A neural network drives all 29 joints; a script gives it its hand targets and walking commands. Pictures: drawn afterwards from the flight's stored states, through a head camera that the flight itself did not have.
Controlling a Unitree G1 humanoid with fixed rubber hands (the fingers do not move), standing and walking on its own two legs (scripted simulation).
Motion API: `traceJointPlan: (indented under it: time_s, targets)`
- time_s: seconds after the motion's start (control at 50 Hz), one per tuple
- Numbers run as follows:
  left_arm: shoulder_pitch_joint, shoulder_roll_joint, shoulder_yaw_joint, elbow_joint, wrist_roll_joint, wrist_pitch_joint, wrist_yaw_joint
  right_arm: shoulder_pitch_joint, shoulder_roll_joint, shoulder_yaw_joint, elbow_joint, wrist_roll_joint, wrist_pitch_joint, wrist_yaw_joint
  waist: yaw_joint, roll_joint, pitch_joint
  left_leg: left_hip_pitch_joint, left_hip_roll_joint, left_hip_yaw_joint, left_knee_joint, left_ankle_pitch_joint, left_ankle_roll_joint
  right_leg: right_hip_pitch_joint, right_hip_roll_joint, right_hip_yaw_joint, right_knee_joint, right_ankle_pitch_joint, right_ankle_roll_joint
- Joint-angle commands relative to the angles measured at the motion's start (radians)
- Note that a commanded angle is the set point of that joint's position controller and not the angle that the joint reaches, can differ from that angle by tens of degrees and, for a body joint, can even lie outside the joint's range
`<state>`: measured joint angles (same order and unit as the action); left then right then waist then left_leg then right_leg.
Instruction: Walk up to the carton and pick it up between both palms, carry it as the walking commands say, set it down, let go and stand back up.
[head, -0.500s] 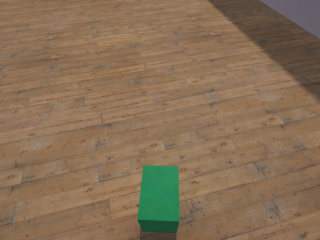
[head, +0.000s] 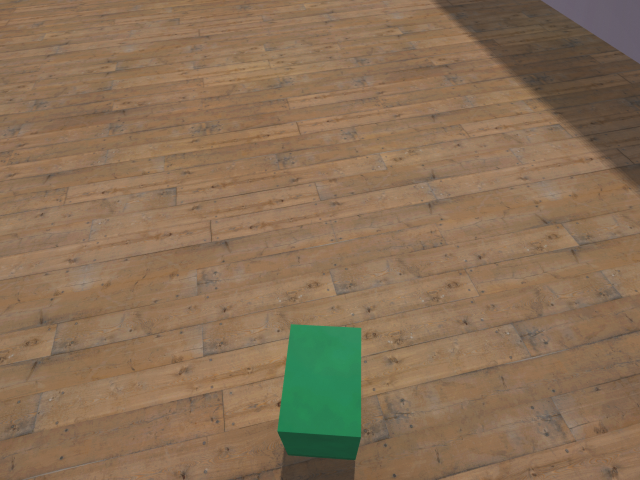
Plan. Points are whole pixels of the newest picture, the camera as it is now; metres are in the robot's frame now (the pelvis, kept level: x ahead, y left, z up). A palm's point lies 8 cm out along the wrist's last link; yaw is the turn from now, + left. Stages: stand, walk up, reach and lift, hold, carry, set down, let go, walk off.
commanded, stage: reach and lift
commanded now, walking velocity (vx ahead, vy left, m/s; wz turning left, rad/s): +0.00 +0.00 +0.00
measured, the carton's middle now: (323, 393) +0.41 +0.03 -0.62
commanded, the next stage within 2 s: none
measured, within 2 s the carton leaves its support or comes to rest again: neither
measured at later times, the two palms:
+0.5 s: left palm out of the picture +0.10 +0.23 -0.16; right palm out of the picture +0.06 -0.19 -0.16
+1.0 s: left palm (205, 402) +0.25 +0.22 -0.18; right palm (449, 420) +0.23 -0.18 -0.19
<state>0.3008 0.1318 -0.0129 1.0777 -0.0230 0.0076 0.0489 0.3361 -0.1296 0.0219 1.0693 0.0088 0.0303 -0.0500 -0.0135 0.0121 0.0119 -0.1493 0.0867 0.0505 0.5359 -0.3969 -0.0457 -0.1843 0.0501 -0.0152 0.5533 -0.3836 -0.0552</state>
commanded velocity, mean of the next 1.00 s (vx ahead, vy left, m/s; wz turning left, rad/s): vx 0.00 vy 0.00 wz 0.00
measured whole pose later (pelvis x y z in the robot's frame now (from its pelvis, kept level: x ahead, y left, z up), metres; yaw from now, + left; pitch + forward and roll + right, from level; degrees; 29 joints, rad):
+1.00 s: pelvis -0.13 +0.03 -0.07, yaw +2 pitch +28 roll +1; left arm -0.68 0.17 0.16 0.74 0.02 0.40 0.04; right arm -0.61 -0.16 -0.21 0.70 0.02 0.38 -0.03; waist -0.04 0.02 0.01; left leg -1.14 0.03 0.03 0.99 -0.34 -0.01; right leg -1.16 -0.01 -0.01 1.00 -0.33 -0.01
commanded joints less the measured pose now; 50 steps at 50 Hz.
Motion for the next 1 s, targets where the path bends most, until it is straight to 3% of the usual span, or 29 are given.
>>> traceJointPlan:
  time_s: [0.0,0.02,0.04,0.08,0.1,0.12,0.16,0.2,0.24,0.34,0.4,0.46,0.56,0.66,0.84,0.98]
  targets:
    - [-0.685,0.271,0.041,-0.504,0.015,0.085,0.019,-0.684,-0.167,0.002,-0.594,0.064,0.056,-0.046,0.018,-0.07,-0.095,-0.33,-0.055,-0.015,0.152,0.04,0.1,-0.389,-0.153,0.085,0.008,0.211,0.021]
    - [-0.645,0.247,0.021,-0.521,0.04,0.164,0.024,-0.649,-0.155,-0.029,-0.56,0.025,0.137,-0.055,-0.004,-0.077,-0.146,-0.359,-0.049,-0.019,0.13,0.053,0.09,-0.389,-0.137,0.028,0.023,0.181,0.03]
    - [-0.573,0.223,-0.016,-0.518,-0.008,0.234,0.027,-0.592,-0.185,-0.021,-0.539,0.043,0.207,-0.053,-0.031,-0.08,-0.253,-0.349,-0.059,-0.019,0.161,0.132,0.093,-0.399,-0.136,0.028,0.048,0.28,0.02]
    - [-0.366,0.184,-0.069,-0.479,-0.111,0.402,0.024,-0.356,-0.197,0.045,-0.495,0.116,0.402,-0.038,-0.048,-0.098,-0.41,-0.377,-0.09,-0.044,0.215,0.377,0.112,-0.301,-0.132,0.047,0.117,0.638,0.035]
    - [-0.201,0.143,-0.077,-0.416,-0.097,0.496,0.02,-0.192,-0.179,0.022,-0.408,0.112,0.498,-0.026,-0.065,-0.049,-0.475,-0.354,-0.084,-0.068,0.198,0.496,0.116,-0.24,-0.115,0.067,0.135,0.755,0.019]
    - [-0.102,0.099,-0.078,-0.406,-0.105,0.556,0.007,-0.116,-0.17,0.015,-0.357,0.127,0.563,-0.018,-0.071,0.008,-0.5,-0.355,-0.092,-0.075,0.159,0.466,0.136,-0.158,-0.099,0.094,0.126,0.756,0.006]
    - [-0.047,0.062,-0.09,-0.411,-0.078,0.629,-0.016,-0.106,-0.126,-0.038,-0.308,0.114,0.623,0.019,-0.08,-0.002,-0.425,-0.347,-0.09,-0.101,0.11,0.494,0.125,-0.212,-0.059,0.089,0.092,0.666,0.005]
    - [-0.091,0.041,-0.067,-0.477,-0.029,0.612,-0.015,-0.141,-0.115,-0.112,-0.315,0.063,0.59,0.058,-0.07,-0.015,-0.386,-0.284,-0.108,-0.121,0.084,0.562,0.102,-0.282,-0.039,0.067,0.05,0.681,0.019]
    - [-0.182,0.041,-0.028,-0.53,0.031,0.57,-0.009,-0.2,-0.1,-0.131,-0.352,0.013,0.541,0.091,-0.051,-0.021,-0.323,-0.258,-0.109,-0.134,0.06,0.524,0.094,-0.365,-0.029,0.039,0.02,0.586,0.036]
    - [-0.402,0.034,0.095,-0.673,0.152,0.43,-0.003,-0.423,-0.151,-0.195,-0.545,-0.079,0.368,0.132,-0.05,0.039,-0.29,-0.33,-0.105,-0.125,0.119,0.287,0.048,-0.484,-0.027,0.001,0.095,0.301,0.057]
    - [-0.513,0.033,0.097,-0.784,0.14,0.424,0.0,-0.559,-0.21,-0.215,-0.661,-0.042,0.348,0.138,-0.071,0.059,-0.415,-0.334,-0.111,-0.111,0.187,0.195,0.037,-0.502,-0.042,-0.018,0.188,0.239,0.059]
    - [-0.583,0.012,0.077,-0.814,0.105,0.458,0.013,-0.653,-0.231,-0.192,-0.715,-0.001,0.376,0.14,-0.072,0.05,-0.461,-0.369,-0.113,-0.094,0.223,0.118,0.033,-0.516,-0.038,-0.033,0.257,0.179,0.059]
    - [-0.665,-0.012,0.069,-0.72,0.047,0.521,0.021,-0.729,-0.224,-0.171,-0.642,0.021,0.438,0.145,-0.057,-0.002,-0.395,-0.412,-0.106,-0.081,0.217,-0.035,0.033,-0.547,-0.03,-0.046,0.27,0.018,0.047]
    - [-0.869,0.031,0.105,-0.638,0.026,0.527,0.026,-0.885,-0.221,-0.19,-0.562,0.009,0.45,0.131,-0.048,-0.051,-0.392,-0.475,-0.102,-0.069,0.25,-0.082,0.036,-0.6,-0.033,-0.043,0.275,-0.055,0.05]
    - [-1.118,0.114,0.177,-0.503,0.052,0.45,0.017,-1.081,-0.176,-0.242,-0.488,-0.022,0.386,0.049,-0.036,-0.017,-0.565,-0.573,-0.124,-0.043,0.34,0.072,0.027,-0.633,-0.025,-0.015,0.324,0.089,0.065]
    - [-1.199,0.166,0.192,-0.463,0.037,0.316,-0.009,-1.146,-0.161,-0.252,-0.529,0.02,0.28,-0.01,-0.048,-0.024,-0.812,-0.654,-0.136,-0.035,0.419,0.341,0.039,-0.557,-0.004,0.008,0.386,0.43,0.086]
